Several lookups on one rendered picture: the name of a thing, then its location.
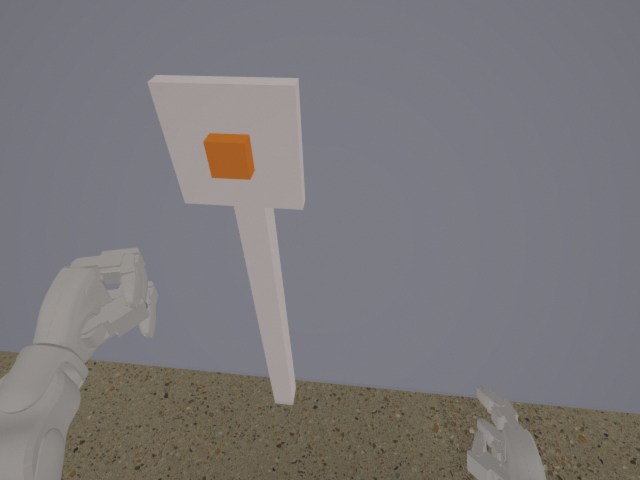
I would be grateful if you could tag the button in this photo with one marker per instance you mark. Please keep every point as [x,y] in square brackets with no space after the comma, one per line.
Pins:
[229,156]

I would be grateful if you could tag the left robot forearm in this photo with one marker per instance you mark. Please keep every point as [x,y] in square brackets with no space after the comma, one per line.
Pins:
[39,397]

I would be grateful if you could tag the right robot hand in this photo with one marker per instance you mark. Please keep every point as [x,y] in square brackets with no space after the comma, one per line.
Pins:
[514,452]

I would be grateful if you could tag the left robot hand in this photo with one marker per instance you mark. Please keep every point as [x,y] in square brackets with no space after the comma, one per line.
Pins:
[79,313]

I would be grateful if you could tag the panel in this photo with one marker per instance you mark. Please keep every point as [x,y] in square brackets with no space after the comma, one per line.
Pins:
[268,110]

